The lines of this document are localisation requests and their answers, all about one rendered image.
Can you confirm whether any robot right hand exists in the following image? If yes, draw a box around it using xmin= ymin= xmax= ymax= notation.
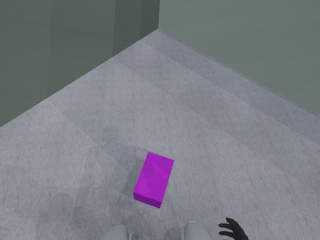
xmin=218 ymin=217 xmax=249 ymax=240

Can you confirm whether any robot thigh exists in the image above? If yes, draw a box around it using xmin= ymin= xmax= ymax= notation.
xmin=180 ymin=222 xmax=212 ymax=240
xmin=99 ymin=226 xmax=132 ymax=240

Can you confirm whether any robot right thigh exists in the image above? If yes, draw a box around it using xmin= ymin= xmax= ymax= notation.
xmin=180 ymin=222 xmax=212 ymax=240

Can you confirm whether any robot left thigh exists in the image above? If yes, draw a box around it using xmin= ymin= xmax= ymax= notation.
xmin=99 ymin=226 xmax=132 ymax=240

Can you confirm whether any carton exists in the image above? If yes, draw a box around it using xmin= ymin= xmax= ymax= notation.
xmin=133 ymin=152 xmax=175 ymax=209

